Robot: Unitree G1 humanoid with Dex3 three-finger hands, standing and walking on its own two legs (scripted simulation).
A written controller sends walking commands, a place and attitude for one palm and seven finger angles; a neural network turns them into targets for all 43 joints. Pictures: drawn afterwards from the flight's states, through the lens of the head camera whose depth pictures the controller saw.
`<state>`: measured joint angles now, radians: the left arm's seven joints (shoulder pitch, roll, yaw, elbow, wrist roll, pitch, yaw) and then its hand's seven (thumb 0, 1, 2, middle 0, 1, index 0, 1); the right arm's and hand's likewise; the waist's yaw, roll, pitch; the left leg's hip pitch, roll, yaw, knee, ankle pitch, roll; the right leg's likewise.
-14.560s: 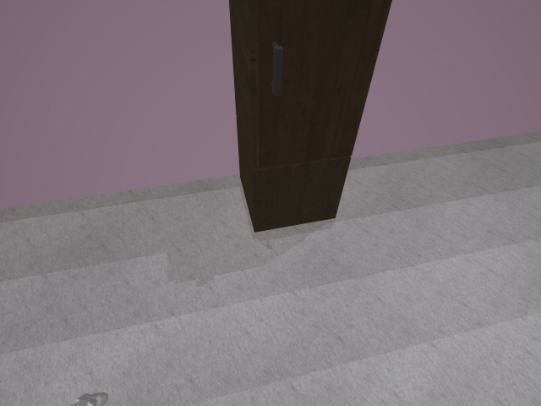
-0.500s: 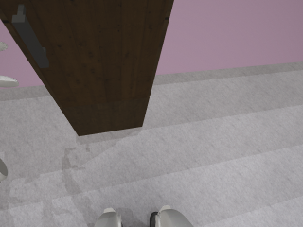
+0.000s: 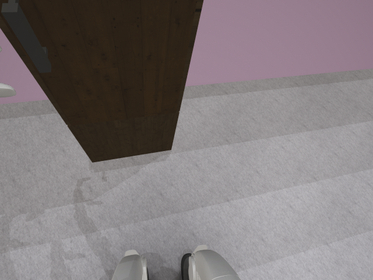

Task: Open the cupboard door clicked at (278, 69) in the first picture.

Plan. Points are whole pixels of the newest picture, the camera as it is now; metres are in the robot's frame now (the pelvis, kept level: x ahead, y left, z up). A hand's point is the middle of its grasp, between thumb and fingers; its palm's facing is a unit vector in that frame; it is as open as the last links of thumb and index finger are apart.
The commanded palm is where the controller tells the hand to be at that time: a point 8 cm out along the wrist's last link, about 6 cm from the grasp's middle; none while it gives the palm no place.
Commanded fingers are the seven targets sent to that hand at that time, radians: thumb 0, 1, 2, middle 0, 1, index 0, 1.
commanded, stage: move the hooked fingers beside the handle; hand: left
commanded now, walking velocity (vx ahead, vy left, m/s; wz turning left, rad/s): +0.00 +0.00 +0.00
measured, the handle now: (30, 34) +0.58 +0.26 +0.10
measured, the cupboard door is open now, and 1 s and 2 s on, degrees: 0 0 0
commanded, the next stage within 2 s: slide the fingers in behind the handle in 0.18 s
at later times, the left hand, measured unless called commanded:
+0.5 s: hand out of the picture +0.52 +0.31 +0.10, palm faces +0.12 -0.99 +0.00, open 14.0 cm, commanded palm +0.50 +0.34 +0.09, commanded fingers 0.00 -0.50 0.30 -0.30 -1.20 -0.30 -1.20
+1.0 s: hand (19, 62) +0.51 +0.27 +0.10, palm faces +0.13 -0.99 +0.00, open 14.0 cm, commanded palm +0.49 +0.30 +0.09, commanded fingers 0.00 -0.50 0.30 -0.30 -1.20 -0.30 -1.20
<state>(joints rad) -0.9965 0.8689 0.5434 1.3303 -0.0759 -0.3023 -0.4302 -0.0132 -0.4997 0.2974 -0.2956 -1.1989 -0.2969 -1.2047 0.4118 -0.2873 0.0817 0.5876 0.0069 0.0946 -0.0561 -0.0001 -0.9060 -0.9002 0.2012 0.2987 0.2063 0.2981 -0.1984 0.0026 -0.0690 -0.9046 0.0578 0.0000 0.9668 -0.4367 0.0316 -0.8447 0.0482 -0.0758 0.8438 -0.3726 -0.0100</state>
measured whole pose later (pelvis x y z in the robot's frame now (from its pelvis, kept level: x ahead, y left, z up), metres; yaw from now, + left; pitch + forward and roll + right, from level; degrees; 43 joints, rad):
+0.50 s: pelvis +0.01 +0.01 +0.00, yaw -1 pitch +23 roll -5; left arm -0.96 0.83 0.56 1.24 -0.09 -0.29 -0.43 -0.01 -0.50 0.30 -0.29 -1.20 -0.30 -1.20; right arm 0.45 -0.27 0.07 0.59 -0.01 0.11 -0.03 0.00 -0.91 -0.90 0.20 0.30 0.21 0.30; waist -0.20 0.01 -0.09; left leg -0.93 0.06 0.01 0.98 -0.46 0.04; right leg -0.87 0.06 -0.07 0.84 -0.38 0.00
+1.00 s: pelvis +0.01 +0.00 +0.00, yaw +0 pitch +20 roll -4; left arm -0.94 0.67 0.48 1.23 -0.09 -0.33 -0.30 -0.01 -0.50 0.30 -0.30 -1.20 -0.30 -1.20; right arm 0.40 -0.27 0.06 0.60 -0.01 0.09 -0.02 0.00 -0.91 -0.90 0.20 0.30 0.21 0.30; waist -0.18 0.01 -0.09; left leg -0.87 0.05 0.00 0.96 -0.45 0.03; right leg -0.81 0.04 -0.07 0.85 -0.39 -0.01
